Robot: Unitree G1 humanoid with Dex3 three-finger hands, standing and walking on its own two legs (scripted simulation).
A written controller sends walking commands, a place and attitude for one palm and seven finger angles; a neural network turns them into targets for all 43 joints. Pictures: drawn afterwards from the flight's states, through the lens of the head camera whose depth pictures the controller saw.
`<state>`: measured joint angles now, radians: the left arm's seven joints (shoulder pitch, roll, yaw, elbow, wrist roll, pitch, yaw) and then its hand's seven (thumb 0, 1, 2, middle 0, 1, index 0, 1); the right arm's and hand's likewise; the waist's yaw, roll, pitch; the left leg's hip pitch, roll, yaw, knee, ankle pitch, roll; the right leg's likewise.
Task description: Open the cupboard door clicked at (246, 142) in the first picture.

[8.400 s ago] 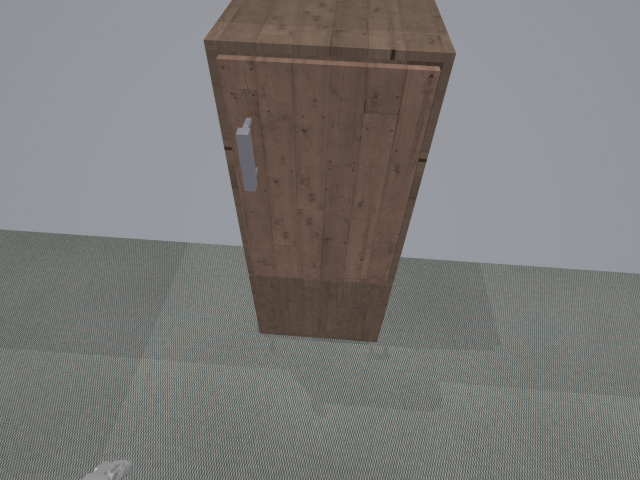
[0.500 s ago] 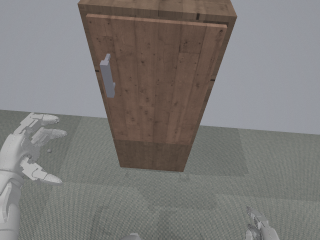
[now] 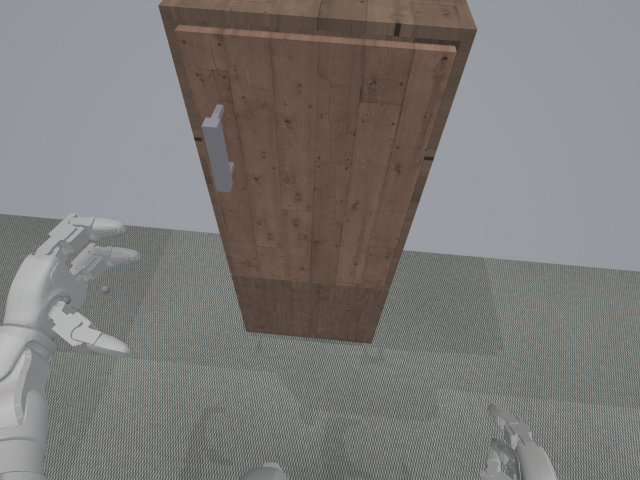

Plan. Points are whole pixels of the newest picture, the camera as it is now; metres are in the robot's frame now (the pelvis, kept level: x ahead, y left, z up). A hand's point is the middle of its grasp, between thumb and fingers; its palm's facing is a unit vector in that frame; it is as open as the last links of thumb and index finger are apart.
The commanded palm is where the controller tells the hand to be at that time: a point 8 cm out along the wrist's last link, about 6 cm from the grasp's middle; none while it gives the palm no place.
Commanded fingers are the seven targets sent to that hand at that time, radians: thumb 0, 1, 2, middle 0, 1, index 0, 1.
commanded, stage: move the hooked fingers beside the handle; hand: left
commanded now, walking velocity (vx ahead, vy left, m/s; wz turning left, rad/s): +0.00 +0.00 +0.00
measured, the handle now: (221, 149) +0.58 +0.20 +0.07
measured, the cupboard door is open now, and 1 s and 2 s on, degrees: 0 0 0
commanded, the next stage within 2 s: none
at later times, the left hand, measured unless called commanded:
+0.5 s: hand (136, 231) +0.39 +0.27 +0.08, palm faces -0.02 -1.00 -0.02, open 14.0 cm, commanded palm +0.37 +0.32 +0.08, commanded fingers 0.00 -0.50 0.30 -0.30 -1.20 -0.30 -1.20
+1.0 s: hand (150, 199) +0.46 +0.28 +0.07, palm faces -0.05 -1.00 +0.01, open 14.0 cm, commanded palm +0.44 +0.32 +0.07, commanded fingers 0.00 -0.50 0.30 -0.30 -1.20 -0.30 -1.20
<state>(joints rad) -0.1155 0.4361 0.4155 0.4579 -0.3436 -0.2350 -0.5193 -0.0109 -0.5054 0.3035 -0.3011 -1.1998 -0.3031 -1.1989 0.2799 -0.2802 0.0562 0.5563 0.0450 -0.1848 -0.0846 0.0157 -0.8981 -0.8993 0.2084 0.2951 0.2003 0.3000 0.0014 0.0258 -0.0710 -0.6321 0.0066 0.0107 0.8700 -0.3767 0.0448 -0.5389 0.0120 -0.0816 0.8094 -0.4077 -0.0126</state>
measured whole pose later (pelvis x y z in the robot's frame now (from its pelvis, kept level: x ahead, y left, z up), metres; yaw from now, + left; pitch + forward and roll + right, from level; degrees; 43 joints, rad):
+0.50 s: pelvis +0.01 -0.01 -0.01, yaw -2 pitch +13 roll -2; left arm -0.45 0.56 0.48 0.84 -0.29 -0.30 -0.56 -0.01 -0.50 0.30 -0.30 -1.20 -0.30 -1.20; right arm 0.35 -0.30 0.04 0.60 0.05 -0.10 -0.08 0.01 -0.90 -0.90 0.21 0.29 0.20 0.30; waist -0.05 0.01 -0.08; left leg -0.74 0.03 0.02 0.91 -0.40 0.03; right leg -0.65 0.03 -0.07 0.86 -0.42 -0.02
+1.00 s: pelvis +0.01 +0.01 -0.02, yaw -2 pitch +17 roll -4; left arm -0.71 0.64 0.48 1.09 -0.20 -0.33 -0.54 -0.01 -0.50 0.30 -0.30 -1.20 -0.30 -1.20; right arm 0.37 -0.29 0.05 0.60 0.03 -0.01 -0.06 0.01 -0.90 -0.90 0.21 0.29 0.20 0.30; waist -0.10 0.00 -0.09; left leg -0.84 0.03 0.03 0.96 -0.41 0.06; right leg -0.75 0.03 -0.06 0.88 -0.42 0.00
